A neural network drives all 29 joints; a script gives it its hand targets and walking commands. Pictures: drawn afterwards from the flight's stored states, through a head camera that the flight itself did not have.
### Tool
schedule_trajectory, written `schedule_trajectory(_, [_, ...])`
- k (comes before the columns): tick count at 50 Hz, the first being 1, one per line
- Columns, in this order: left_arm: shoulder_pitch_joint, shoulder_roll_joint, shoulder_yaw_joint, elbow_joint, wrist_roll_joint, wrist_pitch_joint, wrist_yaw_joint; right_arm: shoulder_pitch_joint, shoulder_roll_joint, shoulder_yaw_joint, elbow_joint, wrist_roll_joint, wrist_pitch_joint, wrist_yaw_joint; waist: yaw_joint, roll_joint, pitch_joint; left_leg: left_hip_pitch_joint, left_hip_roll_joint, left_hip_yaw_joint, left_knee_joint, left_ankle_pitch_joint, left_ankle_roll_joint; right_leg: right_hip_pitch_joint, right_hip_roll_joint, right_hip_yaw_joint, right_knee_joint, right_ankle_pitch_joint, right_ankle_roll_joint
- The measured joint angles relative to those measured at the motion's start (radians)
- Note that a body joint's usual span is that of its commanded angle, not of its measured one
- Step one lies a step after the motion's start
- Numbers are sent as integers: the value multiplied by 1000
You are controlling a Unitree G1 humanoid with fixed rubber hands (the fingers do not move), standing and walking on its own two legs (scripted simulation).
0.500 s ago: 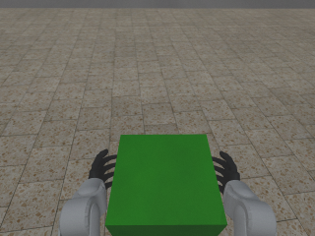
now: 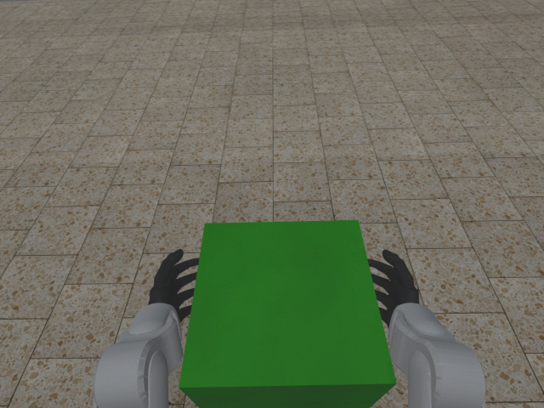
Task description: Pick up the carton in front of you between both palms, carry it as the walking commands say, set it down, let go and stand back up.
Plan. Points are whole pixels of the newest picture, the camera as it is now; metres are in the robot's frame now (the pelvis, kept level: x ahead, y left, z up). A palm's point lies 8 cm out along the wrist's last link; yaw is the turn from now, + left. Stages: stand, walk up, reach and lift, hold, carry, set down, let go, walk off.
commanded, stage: carry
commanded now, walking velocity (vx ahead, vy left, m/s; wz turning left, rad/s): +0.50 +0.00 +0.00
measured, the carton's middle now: (283, 328) +0.23 +0.00 +0.00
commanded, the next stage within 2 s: none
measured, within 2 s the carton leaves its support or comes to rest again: neither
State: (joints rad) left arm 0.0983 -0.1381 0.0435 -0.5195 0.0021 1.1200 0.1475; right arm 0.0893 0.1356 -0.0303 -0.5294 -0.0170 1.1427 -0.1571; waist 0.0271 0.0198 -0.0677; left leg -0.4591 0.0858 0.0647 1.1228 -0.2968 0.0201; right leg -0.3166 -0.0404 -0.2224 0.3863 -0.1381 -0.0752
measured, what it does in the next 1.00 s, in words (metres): walks ahead: left foot, then right foot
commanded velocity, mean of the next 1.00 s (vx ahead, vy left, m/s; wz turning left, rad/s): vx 0.24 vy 0.00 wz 0.00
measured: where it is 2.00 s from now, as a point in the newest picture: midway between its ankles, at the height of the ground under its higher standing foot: (278, 308)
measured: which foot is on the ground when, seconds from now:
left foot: up 0.00-0.32, down 0.34-0.84, up 0.86-0.98, down 1.00-1.00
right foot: down 0.00-0.38, up 0.40-0.78, down 0.80-1.00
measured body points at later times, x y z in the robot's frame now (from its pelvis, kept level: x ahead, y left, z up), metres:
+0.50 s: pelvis +0.34 +0.06 +0.00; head +0.35 +0.07 +0.45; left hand +0.59 +0.18 +0.05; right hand +0.56 -0.12 +0.06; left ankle +0.40 +0.13 -0.74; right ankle +0.21 -0.07 -0.64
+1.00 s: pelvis +0.59 +0.01 -0.01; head +0.60 -0.01 +0.44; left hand +0.83 +0.16 +0.07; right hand +0.83 -0.15 +0.06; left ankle +0.53 +0.13 -0.74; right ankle +0.65 -0.07 -0.74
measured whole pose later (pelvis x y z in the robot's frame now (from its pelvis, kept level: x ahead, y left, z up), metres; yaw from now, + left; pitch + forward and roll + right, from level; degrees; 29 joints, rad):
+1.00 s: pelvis +0.59 +0.01 -0.01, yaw -1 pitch +3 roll +0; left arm 0.08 -0.14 0.04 -0.55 0.00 1.14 0.15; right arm 0.07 0.13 -0.04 -0.57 -0.03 1.17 -0.15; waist 0.01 0.05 -0.05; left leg -0.19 0.06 0.10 0.50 -0.39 -0.02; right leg -0.34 -0.02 -0.23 0.42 -0.13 -0.08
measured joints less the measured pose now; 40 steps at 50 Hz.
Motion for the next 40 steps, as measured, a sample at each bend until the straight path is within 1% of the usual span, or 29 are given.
schedule_trajectory(4, [12, -1, 2, -12, 3, -15, -9, 11, -1, 14, -8, -9, -18, 3, 3, -8, -26, -112, 30, 18, -183, 97, -25, 121, 7, 15, -109, -18, 14])
schedule_trajectory(7, [10, 0, -4, -23, 1, -14, -9, 16, -1, 14, -29, -11, -16, 4, -4, -10, -48, -150, 43, 34, -328, 175, -44, 210, 10, 23, -169, -45, 29])
schedule_trajectory(9, [6, 1, -8, -33, 1, -9, -9, 17, -1, 11, -45, -10, -10, 3, -10, -8, -59, -157, 45, 47, -412, 219, -49, 267, 11, 28, -193, -73, 41])
schedule_trajectory(12, [2, 2, -13, -44, 1, 5, -8, 18, 0, 6, -63, -6, 5, 0, -18, -6, -68, -145, 35, 74, -515, 259, -43, 350, 10, 34, -209, -132, 66])
schedule_trajectory(16, [1, 2, -14, -56, 0, 29, 0, 15, 0, 0, -67, 6, 23, -4, -15, -20, -64, -78, 3, 125, -620, 259, -14, 448, -6, 47, -177, -243, 111])
schedule_trajectory(17, [1, 2, -13, -60, 1, 34, 2, 10, 0, -1, -63, 9, 25, -4, -14, -26, -58, -41, -10, 144, -647, 238, -8, 455, -19, 50, -121, -291, 122])
schedule_trajectory(18, [-3, 3, -6, -59, 3, 37, 4, 1, 0, 1, -46, 12, 21, -4, -18, -44, -49, -21, -25, 156, -638, 265, 20, 436, -46, 51, -16, -347, 127])
schedule_trajectory(19, [-10, 2, 6, -46, 5, 38, 4, -11, -1, 4, -16, 12, 13, -4, -25, -64, -40, -24, -35, 168, -588, 235, 42, 374, -77, 62, 152, -336, 120])
schedule_trajectory(20, [-17, 3, 14, -30, 6, 40, 5, -20, -2, 5, 10, 12, 8, -4, -33, -66, -29, -21, -35, 172, -558, 189, 56, 287, -77, 104, 349, -329, 113])
schedule_trajectory(21, [-22, 3, 17, -19, 8, 43, 5, -24, -2, 5, 27, 11, 4, -4, -37, -63, -15, -3, -35, 171, -561, 156, 62, 195, -63, 145, 528, -320, 104])
schedule_trajectory(22, [-23, 4, 16, -12, 10, 43, 5, -20, -1, 3, 33, 12, 1, -3, -41, -57, -1, 24, -34, 170, -583, 139, 63, 111, -49, 168, 663, -302, 92])
schedule_trajectory(23, [-22, 3, 12, -9, 12, 41, 5, -12, 0, -1, 32, 13, -4, -3, -44, -52, 10, 53, -34, 168, -616, 143, 50, 37, -42, 175, 744, -274, 81])
schedule_trajectory(24, [-18, 3, 5, -8, 13, 36, 1, -2, 1, -4, 27, 14, -9, -1, -47, -47, 18, 84, -36, 166, -651, 144, 48, -25, -42, 174, 776, -240, 74])
schedule_trajectory(25, [-14, 2, -3, -8, 17, 28, -2, 6, 2, -8, 20, 14, -16, 1, -50, -43, 22, 115, -38, 163, -687, 145, 49, -79, -46, 169, 775, -205, 69])
schedule_trajectory(27, [-9, 2, -13, -8, 25, 10, -8, 17, 3, -10, 9, 14, -30, 10, -55, -34, 25, 176, -41, 155, -753, 144, 48, -162, -55, 155, 720, -151, 69])
schedule_trajectory(29, [-8, 3, -19, -11, 32, -5, -14, 22, 3, -10, 3, 11, -44, 13, -56, -29, 21, 234, -41, 145, -807, 139, 44, -219, -60, 142, 629, -113, 78])
schedule_trajectory(32, [-5, 3, -23, -27, 37, -15, -16, 21, 2, -7, -8, 10, -56, 17, -48, -28, 10, 312, -41, 134, -859, 116, 31, -262, -60, 119, 469, -56, 91])
schedule_trajectory(37, [-2, 3, -19, -81, 27, 0, -8, 15, 1, 3, -48, 14, -43, 18, -24, -33, -3, 418, -45, 130, -861, 27, -2, -239, -34, 65, 222, 74, 95])
schedule_trajectory(40, [-7, 3, -17, -101, 15, 20, -2, 12, 0, 5, -73, 10, -21, 18, -20, -30, -8, 456, -42, 125, -770, -78, -29, -148, -8, 19, 71, 192, 92])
